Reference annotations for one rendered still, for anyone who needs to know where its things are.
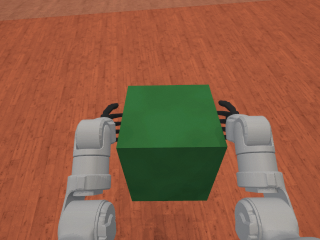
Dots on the left robot upper arm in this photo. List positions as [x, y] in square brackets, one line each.
[88, 220]

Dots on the robot right forearm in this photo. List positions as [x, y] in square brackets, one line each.
[256, 159]

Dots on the right robot hand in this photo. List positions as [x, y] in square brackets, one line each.
[228, 106]

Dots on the carton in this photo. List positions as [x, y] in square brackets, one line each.
[171, 143]

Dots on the robot left forearm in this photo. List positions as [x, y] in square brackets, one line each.
[90, 166]

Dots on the left robot hand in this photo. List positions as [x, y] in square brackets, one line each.
[106, 113]

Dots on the right robot upper arm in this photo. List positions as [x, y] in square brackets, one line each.
[266, 218]

